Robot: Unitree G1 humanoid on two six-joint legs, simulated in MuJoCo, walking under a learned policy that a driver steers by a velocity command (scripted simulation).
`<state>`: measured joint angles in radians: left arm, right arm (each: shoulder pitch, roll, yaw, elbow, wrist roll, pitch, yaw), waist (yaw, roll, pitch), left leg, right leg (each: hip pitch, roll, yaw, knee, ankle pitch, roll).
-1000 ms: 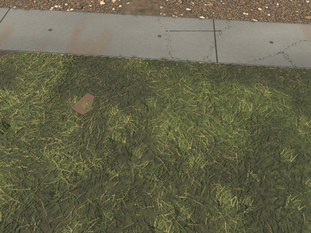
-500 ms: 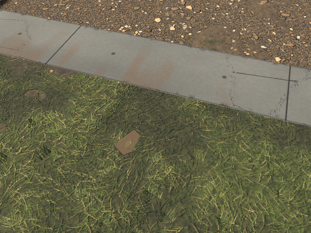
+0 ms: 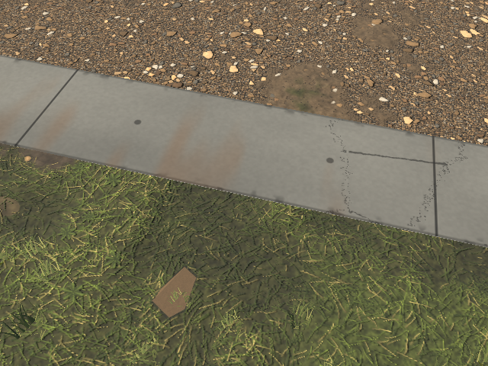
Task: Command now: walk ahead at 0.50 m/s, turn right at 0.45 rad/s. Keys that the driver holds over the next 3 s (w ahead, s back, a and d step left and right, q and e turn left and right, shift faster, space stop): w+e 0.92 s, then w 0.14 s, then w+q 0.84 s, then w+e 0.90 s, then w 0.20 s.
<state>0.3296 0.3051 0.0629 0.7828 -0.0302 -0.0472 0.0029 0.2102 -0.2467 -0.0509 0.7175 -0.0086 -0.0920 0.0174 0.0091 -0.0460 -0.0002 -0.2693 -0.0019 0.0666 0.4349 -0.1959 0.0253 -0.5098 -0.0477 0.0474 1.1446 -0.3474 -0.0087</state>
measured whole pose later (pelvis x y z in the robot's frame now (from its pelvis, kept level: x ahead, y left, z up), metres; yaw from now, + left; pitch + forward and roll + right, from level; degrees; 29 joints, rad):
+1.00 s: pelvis +0.52 -0.14 +0.00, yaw -35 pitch +1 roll +1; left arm 0.31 0.30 0.07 0.70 -0.02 -0.02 0.01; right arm 0.19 -0.26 -0.06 0.73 -0.01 -0.10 0.02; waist 0.00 -0.04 0.01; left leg -0.30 -0.03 0.04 0.46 -0.18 0.03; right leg -0.45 0.01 0.09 1.18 -0.37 -0.02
